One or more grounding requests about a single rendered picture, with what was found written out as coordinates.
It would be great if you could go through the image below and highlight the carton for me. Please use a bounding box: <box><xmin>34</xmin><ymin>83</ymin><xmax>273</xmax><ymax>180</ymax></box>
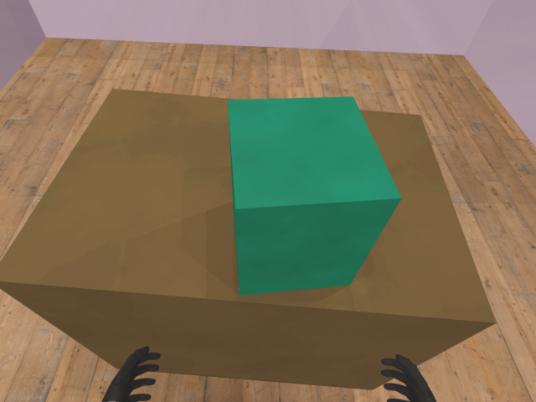
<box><xmin>228</xmin><ymin>96</ymin><xmax>402</xmax><ymax>296</ymax></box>

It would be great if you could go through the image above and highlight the left robot hand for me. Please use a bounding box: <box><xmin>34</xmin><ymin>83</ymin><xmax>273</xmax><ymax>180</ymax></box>
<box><xmin>101</xmin><ymin>346</ymin><xmax>161</xmax><ymax>402</ymax></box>

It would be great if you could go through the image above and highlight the right robot hand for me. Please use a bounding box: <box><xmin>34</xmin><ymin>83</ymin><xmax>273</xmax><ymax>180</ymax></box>
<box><xmin>381</xmin><ymin>354</ymin><xmax>436</xmax><ymax>402</ymax></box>

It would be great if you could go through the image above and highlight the pedestal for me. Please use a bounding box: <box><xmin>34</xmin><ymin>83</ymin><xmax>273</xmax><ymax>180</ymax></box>
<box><xmin>0</xmin><ymin>89</ymin><xmax>496</xmax><ymax>390</ymax></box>

